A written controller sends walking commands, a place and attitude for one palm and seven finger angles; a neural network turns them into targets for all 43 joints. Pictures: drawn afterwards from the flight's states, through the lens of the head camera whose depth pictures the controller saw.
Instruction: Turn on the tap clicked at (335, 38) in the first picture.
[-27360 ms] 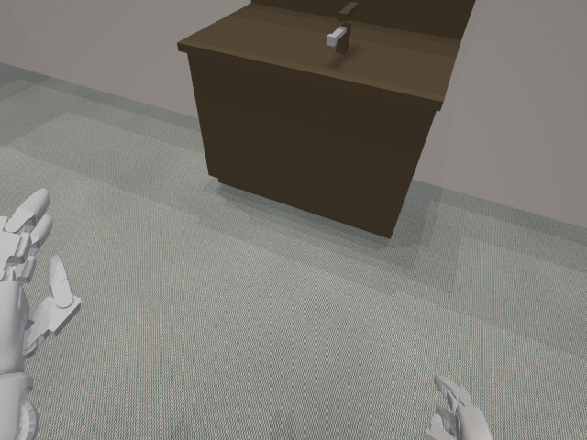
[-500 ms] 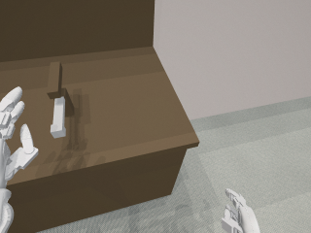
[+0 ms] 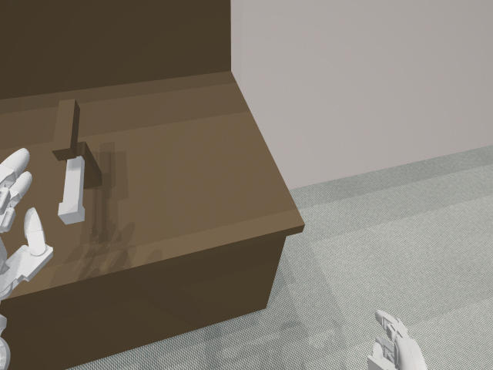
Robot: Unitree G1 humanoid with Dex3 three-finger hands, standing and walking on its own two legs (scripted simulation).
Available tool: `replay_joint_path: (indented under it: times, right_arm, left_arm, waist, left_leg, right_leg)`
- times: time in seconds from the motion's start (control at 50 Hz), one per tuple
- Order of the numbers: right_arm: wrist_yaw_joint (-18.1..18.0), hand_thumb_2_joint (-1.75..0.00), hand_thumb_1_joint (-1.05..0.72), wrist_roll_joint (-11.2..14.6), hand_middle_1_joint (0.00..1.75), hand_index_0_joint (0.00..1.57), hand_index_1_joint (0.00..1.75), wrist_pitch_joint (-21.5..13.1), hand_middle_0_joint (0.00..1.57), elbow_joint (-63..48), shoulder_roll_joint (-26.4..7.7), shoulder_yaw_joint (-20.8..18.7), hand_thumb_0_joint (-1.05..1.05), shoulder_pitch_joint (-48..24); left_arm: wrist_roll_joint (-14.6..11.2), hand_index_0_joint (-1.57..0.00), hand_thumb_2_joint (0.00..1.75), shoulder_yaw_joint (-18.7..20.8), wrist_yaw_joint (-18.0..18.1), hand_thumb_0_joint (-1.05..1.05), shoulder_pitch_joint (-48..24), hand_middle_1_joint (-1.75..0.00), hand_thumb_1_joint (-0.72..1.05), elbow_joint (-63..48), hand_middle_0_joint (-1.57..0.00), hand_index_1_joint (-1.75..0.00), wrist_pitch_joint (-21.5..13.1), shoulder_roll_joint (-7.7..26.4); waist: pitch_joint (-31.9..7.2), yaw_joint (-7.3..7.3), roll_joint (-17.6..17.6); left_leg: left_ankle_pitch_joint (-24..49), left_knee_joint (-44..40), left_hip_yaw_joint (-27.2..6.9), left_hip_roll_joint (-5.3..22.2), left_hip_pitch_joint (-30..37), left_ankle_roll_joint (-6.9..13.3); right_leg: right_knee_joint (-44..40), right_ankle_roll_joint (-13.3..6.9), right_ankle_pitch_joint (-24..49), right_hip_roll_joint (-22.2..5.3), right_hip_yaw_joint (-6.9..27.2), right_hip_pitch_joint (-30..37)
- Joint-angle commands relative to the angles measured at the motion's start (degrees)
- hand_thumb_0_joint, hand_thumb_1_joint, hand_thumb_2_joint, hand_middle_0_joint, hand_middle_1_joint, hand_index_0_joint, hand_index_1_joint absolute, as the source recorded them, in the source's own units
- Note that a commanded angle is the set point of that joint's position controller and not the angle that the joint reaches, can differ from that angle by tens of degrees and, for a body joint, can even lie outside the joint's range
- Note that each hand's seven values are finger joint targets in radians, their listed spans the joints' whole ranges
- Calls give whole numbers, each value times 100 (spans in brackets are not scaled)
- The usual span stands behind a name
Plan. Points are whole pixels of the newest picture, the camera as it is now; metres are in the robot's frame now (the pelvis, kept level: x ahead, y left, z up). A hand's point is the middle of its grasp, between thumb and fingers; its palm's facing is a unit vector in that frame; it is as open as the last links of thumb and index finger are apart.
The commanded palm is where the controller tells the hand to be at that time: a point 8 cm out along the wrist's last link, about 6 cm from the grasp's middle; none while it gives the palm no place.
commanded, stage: come to a stop and stand still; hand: left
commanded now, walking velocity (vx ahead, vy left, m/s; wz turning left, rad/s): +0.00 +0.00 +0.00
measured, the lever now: (71, 212) +0.33 +0.30 +0.06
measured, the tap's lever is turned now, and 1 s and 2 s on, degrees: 0 0 0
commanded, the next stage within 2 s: look again from close up in 0.70 s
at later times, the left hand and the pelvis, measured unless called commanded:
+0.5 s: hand out of the picture +0.21 +0.32 +0.17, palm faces +0.45 -0.84 -0.31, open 7.4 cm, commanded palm +0.15 +0.34 +0.18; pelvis -0.01 +0.06 +0.00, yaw +0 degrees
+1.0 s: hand out of the picture +0.21 +0.31 +0.16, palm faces +0.40 -0.85 -0.34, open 7.4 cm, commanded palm +0.15 +0.34 +0.18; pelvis -0.01 +0.06 +0.01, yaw +0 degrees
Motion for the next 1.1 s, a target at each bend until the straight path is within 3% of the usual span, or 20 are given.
replay_joint_path:
  times: [0.0,0.02,0.04,0.06,0.08,0.1,0.12,0.14,0.16,0.2,0.24,0.32,0.36,0.54,0.62,0.64,0.72,0.74,0.92,1.08]
  right_arm:
    - [-19,-90,-90,-13,30,20,30,-310,20,-899,-579,-127,0,-552]
    - [-36,-90,-90,1,30,20,30,-312,20,-889,-577,-107,0,-642]
    - [-85,-90,-90,-404,30,20,30,-662,20,-550,-718,-285,0,178]
    - [-68,-90,-90,-226,30,20,30,-692,20,-384,-205,-47,0,-210]
    - [-34,-90,-90,-114,30,20,30,-764,20,-843,-629,-241,0,-71]
    - [38,-90,-90,-99,30,20,30,-774,20,-794,-670,-229,0,-82]
    - [137,-90,-90,-12,30,20,30,-788,20,-790,-576,-186,0,-338]
    - [206,-90,-90,-50,30,20,30,-785,20,-886,-651,-184,0,-379]
    - [240,-90,-90,-63,30,20,30,-777,20,-903,-619,-150,0,-453]
    - [242,-90,-90,-72,30,20,30,-758,20,-929,-608,-114,0,-495]
    - [165,-90,-90,-88,30,20,30,-701,20,-947,-594,-80,0,-568]
    - [19,-90,-90,-84,30,20,30,-692,20,-944,-542,-15,0,-715]
    - [13,-90,-90,-96,30,20,30,-727,20,-934,-513,7,0,-633]
    - [132,-90,-90,-118,30,20,30,-735,20,-763,-568,9,0,-561]
    - [103,-90,-90,-102,30,20,30,-648,20,-830,-543,21,0,-680]
    - [90,-90,-90,-124,30,20,30,-616,20,-826,-541,20,0,-640]
    - [66,-90,-90,-98,30,20,30,-596,20,-890,-523,12,0,-717]
    - [63,-90,-90,-116,30,20,30,-582,20,-893,-533,17,0,-670]
    - [32,-90,-90,-68,30,20,30,-554,20,-844,-571,-48,0,-668]
    - [12,-90,-90,-83,30,20,30,-502,20,-865,-589,-71,0,-648]
  left_arm:
    - [57,-20,90,691,193,0,-287,-30,90,-987,-20,-30,-354,970]
    - [84,-20,90,695,209,0,-308,-30,90,-966,-20,-30,-327,995]
    - [824,-20,90,3764,46,0,-5655,-30,90,-1980,-20,-30,-928,5142]
    - [355,-20,90,1517,-186,0,-2517,-30,90,1159,-20,-30,-664,1826]
    - [275,-20,90,876,-247,0,-1530,-30,90,924,-20,-30,-672,1079]
    - [158,-20,90,460,-237,0,-1296,-30,90,139,-20,-30,-761,811]
    - [51,-20,90,-20,-203,0,-922,-30,90,-28,-20,-30,-738,241]
    - [107,-20,90,17,-128,0,-906,-30,90,-585,-20,-30,-736,473]
    - [115,-20,90,73,-71,0,-717,-30,90,-676,-20,-30,-721,564]
    - [143,-20,90,267,22,0,-575,-30,90,-757,-20,-30,-689,736]
    - [128,-20,90,639,108,0,-625,-30,90,-811,-20,-30,-706,972]
    - [118,-20,90,991,151,0,-1281,-30,90,-1152,-20,-30,-832,1303]
    - [136,-20,90,688,122,0,-1485,-30,90,-1054,-20,-30,-867,955]
    - [284,-20,90,84,101,0,-1342,-30,90,-669,-20,-30,-754,413]
    - [295,-20,90,454,136,0,-1349,-30,90,-811,-20,-30,-743,770]
    - [274,-20,90,365,119,0,-1265,-30,90,-739,-20,-30,-753,636]
    - [248,-20,90,597,134,0,-1104,-30,90,-1012,-20,-30,-765,869]
    - [220,-20,90,476,118,0,-1029,-30,90,-915,-20,-30,-761,709]
    - [234,-20,90,461,141,0,-892,-30,90,-912,-20,-30,-704,718]
    - [223,-20,90,407,155,0,-917,-30,90,-907,-20,-30,-681,689]
  waist:
    - [-850,127,104]
    - [-772,134,214]
    - [-198,480,-705]
    - [-1014,266,-904]
    - [-919,433,-222]
    - [-1259,330,318]
    - [-1388,288,828]
    - [-1395,334,898]
    - [-1322,355,675]
    - [-1119,345,125]
    - [-1021,296,-33]
    - [-796,246,600]
    - [-736,243,950]
    - [-760,200,536]
    - [-745,225,483]
    - [-771,212,415]
    - [-863,229,481]
    - [-839,219,392]
    - [-877,217,384]
    - [-777,228,300]
  left_leg:
    - [969,-403,-249,150,472,353]
    - [989,-497,-260,175,517,363]
    - [1144,312,323,-11,-343,235]
    - [974,-76,100,-521,56,220]
    - [1206,-253,252,-312,374,175]
    - [1529,-566,127,-216,527,251]
    - [2103,-619,61,-22,941,303]
    - [2316,-628,-87,140,983,357]
    - [2127,-697,-220,227,689,388]
    - [1450,-818,-282,190,239,354]
    - [826,-944,-298,136,47,353]
    - [196,-1231,-371,151,-6,376]
    - [84,-1372,-425,211,-133,377]
    - [519,-1235,-346,111,172,212]
    - [304,-1287,-337,67,29,207]
    - [359,-1258,-331,35,41,216]
    - [490,-1194,-274,-9,116,210]
    - [502,-1193,-278,-26,91,212]
    - [831,-1069,-196,-55,315,205]
    - [464,-1126,-232,-76,213,248]
  right_leg:
    - [-668,-28,1291,-763,630,271]
    - [-700,-12,1254,-746,595,233]
    - [-1182,282,2049,-650,874,-114]
    - [-652,-353,2623,-974,1041,435]
    - [-611,-89,3247,-938,1390,498]
    - [-337,19,2838,-858,930,874]
    - [-122,23,2300,-694,667,693]
    - [-79,92,1849,-595,547,522]
    - [-73,120,1492,-559,414,596]
    - [-186,125,1104,-498,388,667]
    - [-263,135,812,-494,265,652]
    - [-238,123,559,-407,233,544]
    - [-103,106,526,-364,136,645]
    - [-477,124,816,-346,146,584]
    - [-562,138,824,-331,133,741]
    - [-595,131,874,-339,130,752]
    - [-646,140,1046,-347,134,856]
    - [-674,143,1058,-358,132,865]
    - [-728,145,1290,-397,189,794]
    - [-791,138,1036,-404,243,779]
